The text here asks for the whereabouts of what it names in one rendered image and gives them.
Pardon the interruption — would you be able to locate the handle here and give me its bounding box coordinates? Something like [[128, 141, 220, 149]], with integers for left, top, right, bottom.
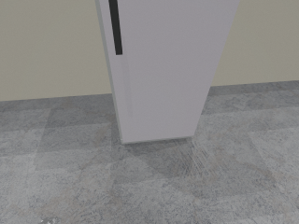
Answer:
[[108, 0, 122, 55]]

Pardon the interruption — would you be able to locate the fridge door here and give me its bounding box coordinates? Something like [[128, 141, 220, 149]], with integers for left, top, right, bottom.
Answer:
[[99, 0, 240, 143]]

